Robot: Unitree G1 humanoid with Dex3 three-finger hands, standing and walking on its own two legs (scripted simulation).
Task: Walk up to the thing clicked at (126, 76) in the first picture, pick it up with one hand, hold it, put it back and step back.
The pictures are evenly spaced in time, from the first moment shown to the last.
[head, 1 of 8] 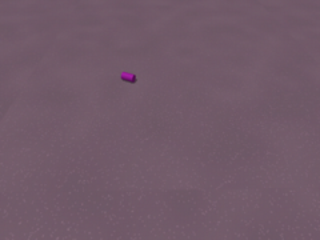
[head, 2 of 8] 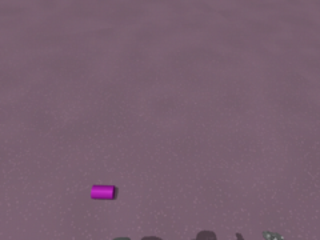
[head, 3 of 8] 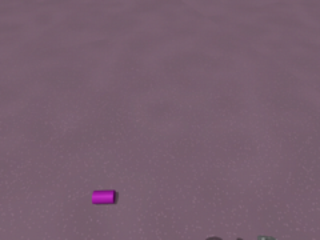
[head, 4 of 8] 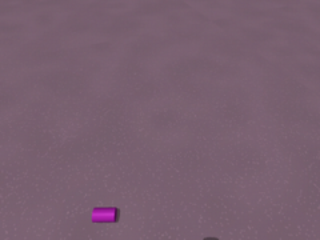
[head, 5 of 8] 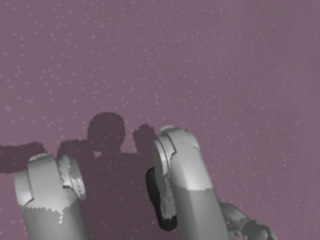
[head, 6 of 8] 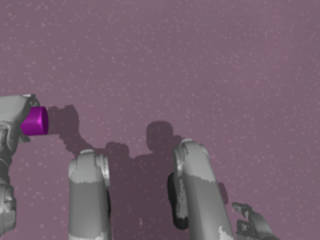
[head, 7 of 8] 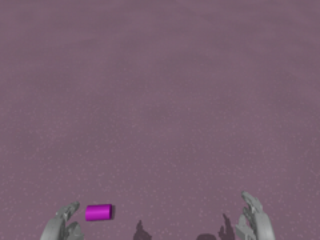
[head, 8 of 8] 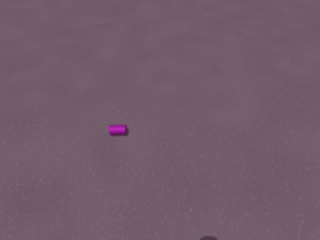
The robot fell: no
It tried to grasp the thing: yes
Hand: left
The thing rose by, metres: 0.68
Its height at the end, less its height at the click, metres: +0.00
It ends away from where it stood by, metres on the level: 0.02
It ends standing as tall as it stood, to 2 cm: yes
